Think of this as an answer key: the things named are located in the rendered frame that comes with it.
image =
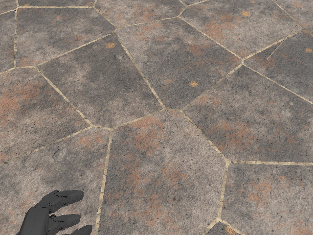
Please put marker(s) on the left robot hand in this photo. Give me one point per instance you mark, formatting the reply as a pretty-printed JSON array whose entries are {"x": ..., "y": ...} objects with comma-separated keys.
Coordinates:
[{"x": 38, "y": 221}]

